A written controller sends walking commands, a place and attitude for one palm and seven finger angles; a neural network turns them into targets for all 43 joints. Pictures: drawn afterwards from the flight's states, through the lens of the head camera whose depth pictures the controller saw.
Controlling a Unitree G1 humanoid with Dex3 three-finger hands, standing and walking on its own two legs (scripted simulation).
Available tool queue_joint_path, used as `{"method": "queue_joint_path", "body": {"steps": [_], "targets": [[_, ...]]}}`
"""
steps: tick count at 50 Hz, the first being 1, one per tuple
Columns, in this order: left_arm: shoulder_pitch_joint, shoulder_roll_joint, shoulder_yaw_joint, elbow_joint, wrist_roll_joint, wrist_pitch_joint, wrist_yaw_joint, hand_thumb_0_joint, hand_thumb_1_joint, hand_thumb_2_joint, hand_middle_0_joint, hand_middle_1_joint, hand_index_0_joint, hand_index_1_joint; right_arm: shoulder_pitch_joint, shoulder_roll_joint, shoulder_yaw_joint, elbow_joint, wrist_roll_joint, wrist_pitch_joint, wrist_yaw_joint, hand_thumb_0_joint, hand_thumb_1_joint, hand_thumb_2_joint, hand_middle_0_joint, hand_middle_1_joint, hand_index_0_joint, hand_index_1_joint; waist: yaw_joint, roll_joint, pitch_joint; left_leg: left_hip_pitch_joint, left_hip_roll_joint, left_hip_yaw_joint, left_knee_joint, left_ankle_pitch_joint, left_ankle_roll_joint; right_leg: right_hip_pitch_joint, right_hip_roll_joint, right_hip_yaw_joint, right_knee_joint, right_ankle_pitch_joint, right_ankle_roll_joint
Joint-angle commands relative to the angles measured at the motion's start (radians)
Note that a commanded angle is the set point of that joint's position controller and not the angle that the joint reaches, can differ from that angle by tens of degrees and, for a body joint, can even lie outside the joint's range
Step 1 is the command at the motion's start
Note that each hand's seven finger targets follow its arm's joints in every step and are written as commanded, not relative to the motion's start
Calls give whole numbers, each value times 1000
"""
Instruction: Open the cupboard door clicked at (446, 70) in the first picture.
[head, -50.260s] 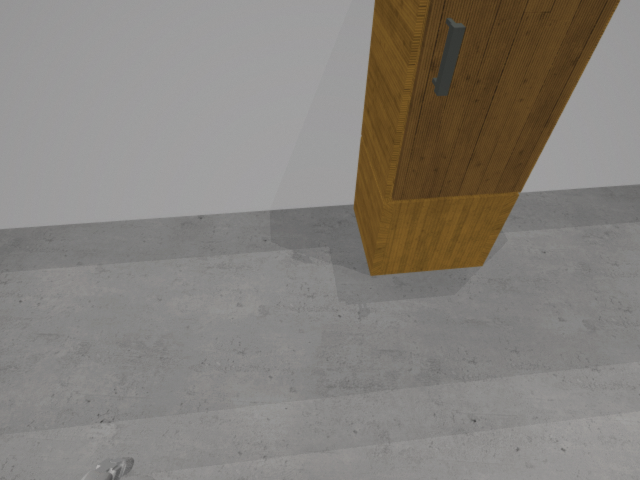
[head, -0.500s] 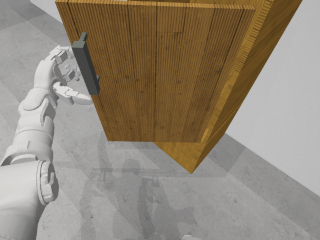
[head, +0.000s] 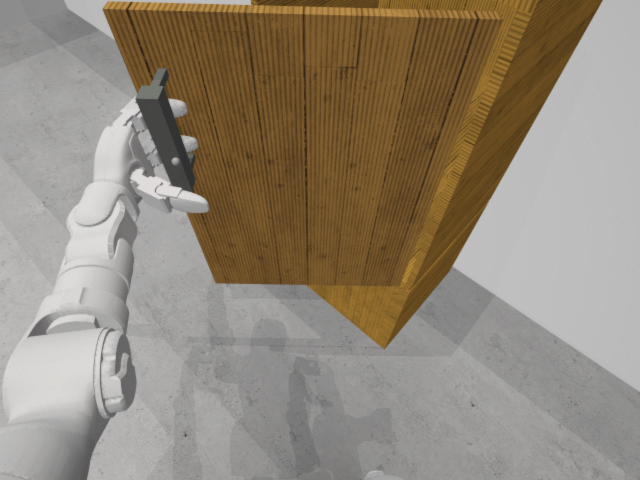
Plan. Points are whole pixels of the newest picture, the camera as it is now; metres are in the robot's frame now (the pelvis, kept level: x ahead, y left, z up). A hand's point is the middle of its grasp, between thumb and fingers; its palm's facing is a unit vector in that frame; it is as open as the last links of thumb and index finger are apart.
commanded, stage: slide the fingers in behind the handle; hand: left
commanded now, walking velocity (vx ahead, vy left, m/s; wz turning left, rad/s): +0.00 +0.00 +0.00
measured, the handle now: (173, 133) +0.52 +0.17 +0.14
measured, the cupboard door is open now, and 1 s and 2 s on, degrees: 42 42 68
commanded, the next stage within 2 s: close the thumb around the handle in 0.40 s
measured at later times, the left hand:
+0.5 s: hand (175, 161) +0.47 +0.16 +0.13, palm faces -0.06 -1.00 +0.01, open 14.0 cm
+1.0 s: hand (170, 162) +0.48 +0.17 +0.13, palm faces -0.06 -1.00 +0.01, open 7.5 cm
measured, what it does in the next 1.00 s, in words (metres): stands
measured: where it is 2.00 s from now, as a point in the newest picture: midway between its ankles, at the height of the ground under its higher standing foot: outside the picture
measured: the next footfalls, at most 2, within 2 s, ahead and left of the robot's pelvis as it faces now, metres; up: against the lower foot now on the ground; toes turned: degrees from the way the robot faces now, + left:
none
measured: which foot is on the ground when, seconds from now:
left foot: down 0.00-1.00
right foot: down 0.00-1.00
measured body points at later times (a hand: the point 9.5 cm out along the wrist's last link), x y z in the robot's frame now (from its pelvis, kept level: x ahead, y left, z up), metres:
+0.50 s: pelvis +0.00 +0.00 +0.00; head +0.06 +0.00 +0.45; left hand +0.47 +0.22 +0.13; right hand +0.04 -0.26 -0.12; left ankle -0.01 +0.12 -0.71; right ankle +0.01 -0.12 -0.71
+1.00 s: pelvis +0.00 +0.01 +0.00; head +0.07 +0.01 +0.44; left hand +0.47 +0.23 +0.13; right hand +0.04 -0.25 -0.12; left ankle -0.01 +0.12 -0.71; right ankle +0.01 -0.12 -0.71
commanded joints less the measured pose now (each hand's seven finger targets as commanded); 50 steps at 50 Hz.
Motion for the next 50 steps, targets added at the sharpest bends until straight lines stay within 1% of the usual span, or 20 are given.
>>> {"method": "queue_joint_path", "body": {"steps": [1,3,6,9,12,14,21,25,29,33,34,38,40,41,42,43,44,46,47,50], "targets": [[-469,198,17,-207,-19,-70,12,0,-500,300,-300,-1200,-300,-1200,72,-146,-59,-87,-4,-37,-10,0,-900,-900,200,300,200,300,-16,-5,-363,172,-32,9,-73,250,36,184,12,0,-80,317,-8],[-475,251,56,-190,-10,-68,26,0,-500,300,-300,-1200,-300,-1200,74,-151,-58,-82,-6,-34,-11,0,-900,-900,200,300,200,300,-13,-14,-349,152,-33,9,-72,250,40,192,10,4,-79,323,-7],[-453,284,79,-225,5,-77,36,0,-500,300,-300,-1200,-300,-1200,71,-149,-61,-96,-6,-31,-10,0,-900,-900,200,300,200,300,6,-14,-395,157,-35,13,-73,282,39,232,8,7,-70,359,-8],[-450,253,55,-269,3,-93,36,0,-500,300,-300,-1200,-300,-1200,61,-141,-57,-104,-6,-31,-7,0,-900,-900,200,300,200,300,5,43,-422,193,-36,16,-65,318,36,233,11,8,-61,392,-11],[-459,211,21,-228,-6,-88,25,0,-500,300,-300,-1200,-300,-1200,68,-144,-58,-97,-3,-29,-10,0,-900,-900,200,300,200,300,-16,-15,-357,177,-32,9,-71,286,39,204,15,-3,-75,354,-10],[-473,241,38,-201,-9,-74,15,0,-500,300,-300,-1200,-300,-1200,66,-153,-60,-88,0,-27,-14,0,-900,-900,200,300,200,300,-21,-21,-337,160,-31,11,-77,244,39,192,13,3,-85,325,-7],[-498,208,14,-217,-12,-82,11,0,-500,300,-300,-1200,-300,-1200,71,-148,-59,-81,-4,-37,-14,0,-900,-900,200,300,200,300,-19,38,-376,218,-27,-4,-70,280,32,150,14,-5,-75,309,-14],[-492,215,29,-197,-16,-85,19,0,-500,300,-300,-1200,-300,-1200,78,-152,-59,-75,-7,-37,-11,0,-900,-900,200,300,200,300,-19,4,-379,202,-26,-6,-75,278,31,161,15,-8,-73,310,-12],[-480,239,47,-171,-2,-75,32,0,-276,396,-316,-1224,-316,-1224,82,-153,-59,-75,-9,-34,-9,0,-900,-900,200,300,200,300,-14,-4,-350,173,-26,-2,-76,270,33,158,14,-9,-71,306,-11],[-442,257,66,-248,3,-92,35,0,-52,492,-332,-1248,-332,-1248,79,-150,-63,-92,-11,-33,-5,0,-900,-900,200,300,200,300,10,38,-431,224,-26,-4,-66,353,27,192,16,-9,-54,366,-16],[-416,221,44,-234,-2,-85,31,0,4,516,-336,-1254,-336,-1254,76,-147,-61,-95,-9,-31,-2,0,-900,-900,200,300,200,300,7,27,-415,217,-26,0,-66,347,27,187,18,-11,-57,363,-16],[-437,242,52,-205,-7,-70,23,0,228,612,-352,-1278,-352,-1278,77,-154,-62,-91,-6,-24,-7,0,-900,-900,200,300,200,300,-9,-19,-343,167,-25,2,-76,282,33,176,19,-11,-72,322,-12],[-467,232,41,-212,-9,-68,19,0,340,660,-360,-1290,-360,-1290,74,-152,-62,-90,-5,-25,-10,0,-900,-900,200,300,200,300,-15,4,-336,172,-26,3,-78,260,34,163,17,-7,-78,304,-13],[-492,239,34,-224,-4,-73,18,0,396,684,-364,-1296,-364,-1296,76,-154,-60,-87,-5,-26,-12,0,-900,-900,200,300,200,300,-20,16,-341,180,-24,-3,-80,256,32,153,16,-9,-77,290,-14],[-522,203,6,-245,-9,-81,18,0,452,708,-368,-1302,-368,-1302,75,-149,-59,-89,-6,-30,-12,0,-900,-900,200,300,200,300,-28,43,-345,205,-26,-5,-73,276,33,142,17,-11,-73,295,-16],[-521,233,33,-258,-7,-89,20,0,508,732,-372,-1308,-372,-1308,79,-152,-63,-82,-7,-33,-12,0,-900,-900,200,300,200,300,-21,46,-379,230,-23,-12,-69,289,30,136,18,-11,-71,294,-16],[-521,206,5,-266,-6,-95,17,0,564,756,-376,-1314,-376,-1314,73,-150,-61,-80,-7,-34,-12,0,-900,-900,200,300,200,300,-22,81,-384,252,-21,-16,-68,307,24,123,18,-13,-66,295,-19],[-520,183,-4,-232,-14,-93,17,0,676,804,-384,-1326,-384,-1326,76,-148,-60,-71,-8,-39,-10,0,-900,-900,200,300,200,300,-30,60,-369,250,-20,-19,-66,298,24,107,20,-16,-71,283,-17],[-525,204,15,-223,-18,-95,18,0,732,828,-388,-1332,-388,-1332,87,-153,-61,-66,-10,-40,-12,0,-900,-900,200,300,200,300,-32,18,-370,239,-20,-24,-64,308,27,122,21,-21,-67,291,-17],[-497,183,3,-207,-15,-78,18,0,900,900,-400,-1350,-400,-1350,78,-153,-63,-69,-8,-40,-9,0,-900,-900,200,300,200,300,-23,34,-381,242,-20,-21,-67,310,23,114,18,-21,-64,293,-16]]}}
